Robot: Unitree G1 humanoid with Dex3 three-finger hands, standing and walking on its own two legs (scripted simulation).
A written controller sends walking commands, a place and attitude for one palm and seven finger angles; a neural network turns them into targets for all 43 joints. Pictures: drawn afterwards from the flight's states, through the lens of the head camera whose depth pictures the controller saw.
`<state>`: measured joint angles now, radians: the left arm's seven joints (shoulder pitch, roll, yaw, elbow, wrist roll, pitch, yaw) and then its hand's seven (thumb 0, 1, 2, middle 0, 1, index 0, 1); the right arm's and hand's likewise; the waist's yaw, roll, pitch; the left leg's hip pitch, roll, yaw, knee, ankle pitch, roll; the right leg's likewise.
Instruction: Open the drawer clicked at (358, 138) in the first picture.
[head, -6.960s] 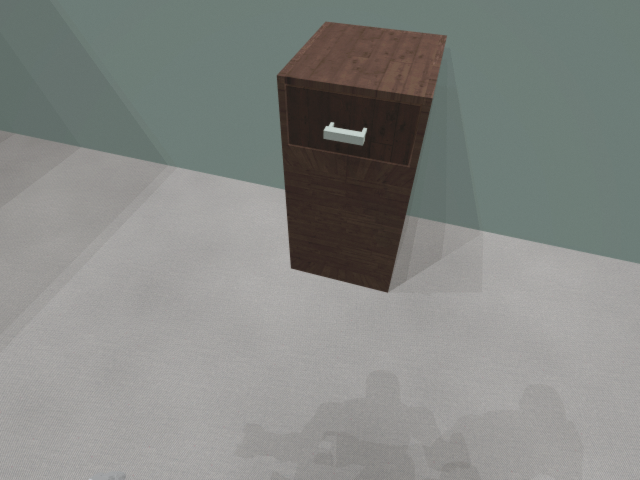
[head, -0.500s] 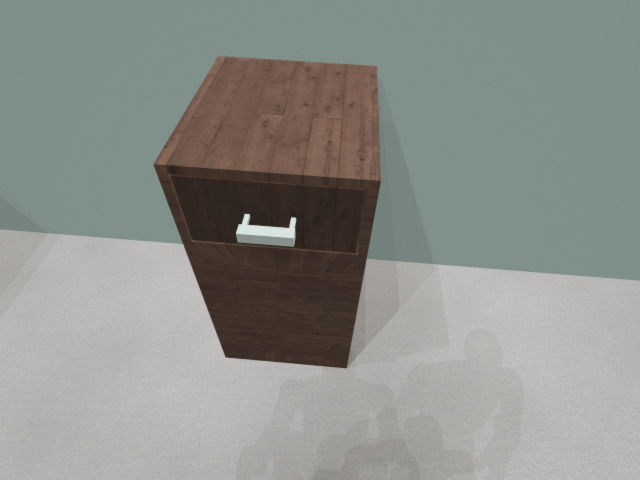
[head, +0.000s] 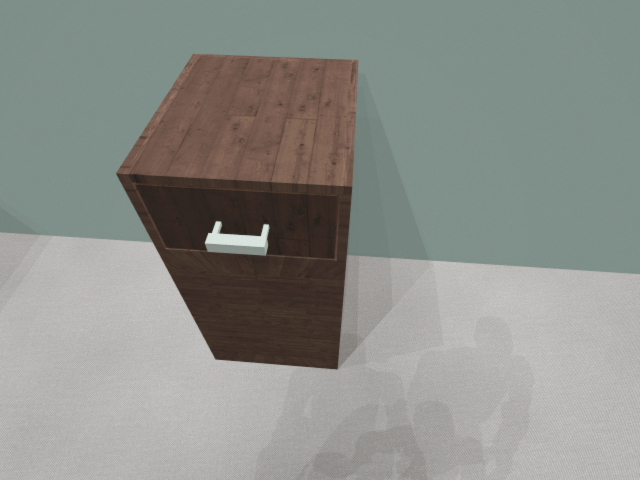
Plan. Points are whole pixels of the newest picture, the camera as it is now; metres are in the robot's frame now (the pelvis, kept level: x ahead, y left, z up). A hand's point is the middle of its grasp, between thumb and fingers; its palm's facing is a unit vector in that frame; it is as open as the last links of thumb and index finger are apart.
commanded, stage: come to a stop and stand still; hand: left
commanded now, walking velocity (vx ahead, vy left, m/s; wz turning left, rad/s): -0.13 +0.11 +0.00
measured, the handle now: (239, 235) +0.53 +0.19 -0.08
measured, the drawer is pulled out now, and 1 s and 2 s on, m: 0.00 0.00 0.00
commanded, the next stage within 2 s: look again from close up in 0.86 s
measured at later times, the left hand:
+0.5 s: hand out of the picture +0.02 +0.23 -0.18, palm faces +0.03 -0.97 -0.25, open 7.4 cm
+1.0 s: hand out of the picture -0.02 +0.24 -0.18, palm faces -0.01 -0.98 -0.18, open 7.4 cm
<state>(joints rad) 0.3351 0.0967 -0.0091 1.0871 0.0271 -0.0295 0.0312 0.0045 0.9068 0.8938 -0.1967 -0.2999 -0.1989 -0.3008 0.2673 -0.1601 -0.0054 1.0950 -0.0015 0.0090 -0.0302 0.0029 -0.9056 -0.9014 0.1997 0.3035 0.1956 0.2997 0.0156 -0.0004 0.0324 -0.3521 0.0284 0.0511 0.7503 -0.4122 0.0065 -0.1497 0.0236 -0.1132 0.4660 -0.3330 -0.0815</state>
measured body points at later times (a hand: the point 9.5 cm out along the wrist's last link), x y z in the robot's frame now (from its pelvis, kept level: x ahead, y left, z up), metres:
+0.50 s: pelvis -0.01 +0.04 -0.01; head +0.00 +0.03 +0.44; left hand +0.02 +0.28 -0.16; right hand +0.07 -0.19 -0.16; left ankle +0.00 +0.13 -0.74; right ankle -0.05 -0.06 -0.74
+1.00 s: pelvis -0.01 +0.07 +0.00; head +0.00 +0.08 +0.45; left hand -0.02 +0.29 -0.16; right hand -0.03 -0.15 -0.15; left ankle +0.00 +0.13 -0.74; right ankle -0.05 -0.06 -0.74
